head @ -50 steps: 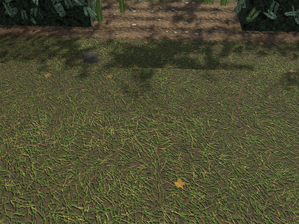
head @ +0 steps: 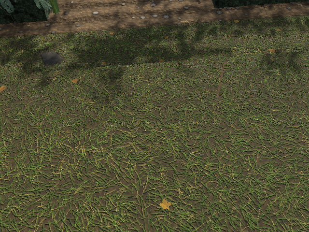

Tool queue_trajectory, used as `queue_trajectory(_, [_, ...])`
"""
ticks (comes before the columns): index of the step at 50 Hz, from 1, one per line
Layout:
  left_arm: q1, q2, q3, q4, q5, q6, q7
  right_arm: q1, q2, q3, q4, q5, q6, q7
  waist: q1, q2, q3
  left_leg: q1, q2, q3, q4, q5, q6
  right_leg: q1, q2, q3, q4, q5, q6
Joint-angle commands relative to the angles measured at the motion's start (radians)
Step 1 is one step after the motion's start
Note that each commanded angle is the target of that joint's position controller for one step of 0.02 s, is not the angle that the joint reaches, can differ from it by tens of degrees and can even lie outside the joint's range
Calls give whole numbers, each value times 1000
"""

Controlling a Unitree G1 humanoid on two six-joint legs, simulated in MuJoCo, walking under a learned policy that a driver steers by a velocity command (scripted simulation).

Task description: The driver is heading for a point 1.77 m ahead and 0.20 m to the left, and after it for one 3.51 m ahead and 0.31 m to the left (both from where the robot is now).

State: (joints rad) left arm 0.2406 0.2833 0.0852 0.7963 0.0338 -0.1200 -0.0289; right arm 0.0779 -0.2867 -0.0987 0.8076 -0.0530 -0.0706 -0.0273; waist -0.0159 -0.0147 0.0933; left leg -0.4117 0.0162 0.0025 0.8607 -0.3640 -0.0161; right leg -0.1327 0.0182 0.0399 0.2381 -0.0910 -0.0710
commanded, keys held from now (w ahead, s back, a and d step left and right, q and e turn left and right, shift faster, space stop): e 0.10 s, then no key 0.02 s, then q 0.80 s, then no key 0.08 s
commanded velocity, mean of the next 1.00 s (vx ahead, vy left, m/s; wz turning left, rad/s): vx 0.00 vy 0.00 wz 0.19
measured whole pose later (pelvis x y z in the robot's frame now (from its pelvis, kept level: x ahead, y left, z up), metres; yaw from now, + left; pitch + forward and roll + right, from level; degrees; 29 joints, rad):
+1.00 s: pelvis +0.06 +0.04 -0.01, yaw +16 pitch -2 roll +0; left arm 0.31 0.35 0.07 0.66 0.06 -0.06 0.03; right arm 0.09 -0.31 -0.04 0.81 -0.04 -0.03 0.09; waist 0.05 0.01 0.16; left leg -0.25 0.04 0.04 0.51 -0.21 0.01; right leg 0.05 -0.05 -0.21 0.21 -0.22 0.00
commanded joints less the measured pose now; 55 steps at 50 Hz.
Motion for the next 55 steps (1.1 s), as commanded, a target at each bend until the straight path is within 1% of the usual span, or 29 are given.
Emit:
queue_trajectory(1, [35, 149, 36, -71, 7, -6, -7, 72, -63, -16, -15, 8, 3, 12, -15, -89, -68, -47, 6, -19, 19, 86, -19, 92, -230, 207, -84, 162, -213])
queue_trajectory(6, [63, 178, 46, -96, 0, -13, -26, 36, -83, -4, -14, 10, 20, 0, 34, -85, -72, -85, 32, -51, -111, 38, -70, 176, -263, 309, -30, 125, -235])
queue_trajectory(9, [53, 154, 34, -113, -9, -6, -26, 51, -78, 15, 9, 5, 19, 20, 63, -64, -71, -82, 64, -37, -162, 61, -70, 179, -275, 301, 3, 129, -222])
queue_trajectory(11, [6, 118, 8, -120, -22, 4, -33, 70, -61, 29, 26, 6, 12, 46, 48, -41, -73, 16, 86, -23, -240, 115, -72, 102, -241, 258, 40, 113, -171])
queue_trajectory(14, [-85, 107, -20, -112, -37, 40, -86, 90, -53, 48, 39, 39, -13, 99, -12, 9, -87, 270, 64, 25, -423, 390, -69, -84, -143, 203, 117, 67, -88])
queue_trajectory(15, [-63, 90, -30, -93, -42, 50, -99, 90, -62, 51, 26, 45, -21, 107, -14, 14, -112, 305, 74, 4, -434, 466, -46, -84, -105, 194, 129, 55, -43])
queue_trajectory(16, [12, 91, -26, -82, -54, 56, -98, 48, -117, 50, -10, 53, -33, 106, 37, 56, -152, 286, 122, -51, -442, 611, 19, -24, -41, 142, 142, -32, 11])
queue_trajectory(17, [98, 139, -7, -70, -47, 58, -75, -22, -191, 40, -34, 46, -40, 109, 109, 92, -157, 211, 135, -92, -442, 536, 100, 35, 1, 81, 137, -86, 31])
queue_trajectory(19, [-22, 220, 22, -125, -14, 61, -5, -22, -253, 4, -49, 27, -41, 93, 76, 88, -128, 98, 121, -153, -503, 376, 156, 57, 11, 21, 215, -139, 6])
queue_trajectory(22, [-3, 160, 10, -129, -21, 61, 60, 57, -205, -1, -55, 30, -52, 73, 39, 104, -127, 246, 194, -292, -521, 458, 284, -62, 6, 10, 272, -222, 8])
queue_trajectory(24, [-18, 130, 3, -146, -18, 65, 71, 109, -186, 1, -42, 38, -58, 67, 22, 145, -128, 318, 270, -396, -546, 493, 346, -121, 8, -18, 355, -317, 32])
queue_trajectory(27, [-9, 133, 7, -131, 0, 66, 69, 89, -187, -1, -50, 31, -56, 53, 18, 135, -103, 333, 246, -397, -575, 393, 302, -131, -8, -36, 292, -343, 50])
queue_trajectory(29, [65, 142, 11, -100, -17, 57, 58, -20, -185, 5, -81, 27, -30, 57, 67, 124, -96, 219, 182, -355, -567, 334, 254, 30, 7, -61, 106, -133, 10])
queue_trajectory(30, [90, 171, 22, -107, -22, 45, 56, -29, -157, 15, -93, 16, -15, 60, 79, 92, -105, 136, 129, -310, -540, 279, 216, 121, -39, -17, 67, -71, -56])
queue_trajectory(31, [148, 257, 48, -124, -21, 30, 65, -40, -110, 31, -121, 2, -6, 61, 103, -40, -115, -56, 6, -189, -400, 91, 109, 279, -238, 213, 19, 104, -251])
queue_trajectory(32, [153, 282, 51, -131, 14, 11, 66, -33, -95, 37, -123, -17, -10, 63, 106, -101, -48, -217, -54, -99, -204, -147, 15, 334, -458, 399, -68, 273, -407])
queue_trajectory(33, [105, 234, 34, -151, 34, 5, 67, 13, -121, 32, -91, -20, -6, 59, 68, -22, -51, -187, 16, -116, -30, -205, 6, 292, -466, 331, -92, 287, -368])
queue_trajectory(35, [-50, 149, 2, -201, 16, -2, 56, 35, -175, 7, -69, -21, -5, 29, -4, -64, -28, -97, 9, -60, 120, -130, -1, 187, -335, 144, -103, 240, -242])
queue_trajectory(36, [-84, 148, -2, -214, 9, -4, 60, 27, -158, 11, -77, -32, -2, 30, -16, -86, -34, -70, -1, -33, 155, -90, -5, 162, -299, 83, -98, 283, -213])
queue_trajectory(37, [-85, 178, 4, -222, 13, -2, 65, 28, -132, 21, -77, -35, 4, 44, -25, -73, -39, -32, 1, -2, 148, -52, -10, 144, -275, 28, -100, 305, -194])
queue_trajectory(39, [-9, 240, 29, -220, 16, 2, 77, 14, -99, 35, -77, -4, 22, 82, 17, -59, -24, -33, 16, 24, 42, 31, -32, 191, -253, -41, -99, 307, -183])
queue_trajectory(42, [135, 258, 45, -183, 22, 26, 80, -25, -98, 44, -86, 13, 41, 118, 88, -65, -18, -88, 54, 20, -148, 51, -35, 347, -324, -45, -72, 379, -204])
queue_trajectory(46, [103, 266, 49, -201, 35, 45, 68, -14, -142, 31, -74, 9, 37, 124, 76, -92, -35, 7, 41, 45, -259, 88, -2, 336, -366, -70, -62, 413, -201])
queue_trajectory(49, [49, 265, 42, -203, 23, 56, 66, -3, -161, 18, -58, 16, 20, 116, 41, -90, -41, 103, 12, 48, -396, 180, 37, 291, -346, -94, -16, 342, -149])
queue_trajectory(51, [21, 255, 28, -187, 8, 70, 55, 14, -171, 8, -51, 31, -4, 110, 8, -71, -74, 266, -35, 66, -545, 398, 97, 191, -296, -134, 69, 270, -89])
queue_trajectory(52, [51, 208, 6, -164, 6, 78, 36, 37, -186, 0, -54, 33, -17, 99, -2, -44, -123, 406, -17, 48, -559, 511, 142, 102, -245, -160, 130, 237, -38])
queue_trajectory(53, [127, 93, -34, -188, 18, 83, 14, 119, -257, -14, -54, 37, -26, 73, 23, 149, -292, 683, 209, -199, -483, 965, 329, -71, -132, -253, 336, -108, 79])
queue_trajectory(54, [110, 94, -42, -192, 32, 75, 1, 195, -260, -15, -51, 15, -30, 59, -41, 135, -287, 759, 349, -404, -521, 836, 406, -290, -77, -127, 474, -565, 115])
queue_trajectory(55, [39, 112, -36, -187, 38, 67, -10, 188, -233, -19, -33, -3, -50, 44, -43, 84, -118, 614, 321, -338, -559, 635, 332, -386, -131, -25, 550, -609, 111])
Velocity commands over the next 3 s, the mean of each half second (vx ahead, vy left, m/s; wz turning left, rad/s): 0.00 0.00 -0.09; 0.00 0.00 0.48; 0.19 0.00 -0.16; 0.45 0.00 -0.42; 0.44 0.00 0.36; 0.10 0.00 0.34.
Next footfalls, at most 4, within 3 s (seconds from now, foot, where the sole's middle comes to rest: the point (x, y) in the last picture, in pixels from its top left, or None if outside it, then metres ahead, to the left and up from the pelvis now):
0.30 left None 0.13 0.16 -0.79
1.02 left None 0.09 0.19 -0.79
1.62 right None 0.31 -0.06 -0.79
2.08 left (135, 206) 0.64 0.15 -0.98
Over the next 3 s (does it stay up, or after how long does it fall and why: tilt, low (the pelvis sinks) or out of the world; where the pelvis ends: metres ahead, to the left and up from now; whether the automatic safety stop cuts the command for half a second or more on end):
stays up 0.84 0.10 -0.20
